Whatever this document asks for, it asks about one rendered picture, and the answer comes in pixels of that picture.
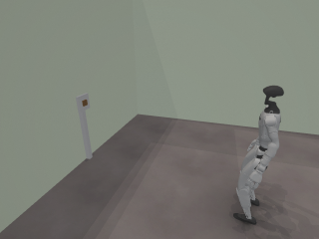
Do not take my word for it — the button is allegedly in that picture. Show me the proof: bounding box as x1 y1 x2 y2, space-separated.
82 100 88 107

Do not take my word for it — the panel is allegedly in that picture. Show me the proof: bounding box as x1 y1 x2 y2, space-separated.
76 93 93 159

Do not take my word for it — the robot head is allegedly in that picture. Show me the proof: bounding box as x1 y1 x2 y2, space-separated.
263 86 284 115

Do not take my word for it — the robot left upper arm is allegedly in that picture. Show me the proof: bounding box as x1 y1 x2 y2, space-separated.
264 115 280 149

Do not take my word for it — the robot torso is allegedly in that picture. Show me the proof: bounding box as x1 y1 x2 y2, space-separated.
255 109 281 159

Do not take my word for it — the robot left hand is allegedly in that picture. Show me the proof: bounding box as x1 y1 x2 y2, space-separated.
245 170 262 190

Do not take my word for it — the robot left forearm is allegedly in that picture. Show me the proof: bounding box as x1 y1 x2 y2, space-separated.
255 143 278 174

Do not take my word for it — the robot right hand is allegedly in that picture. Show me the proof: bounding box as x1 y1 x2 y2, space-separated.
247 139 260 151

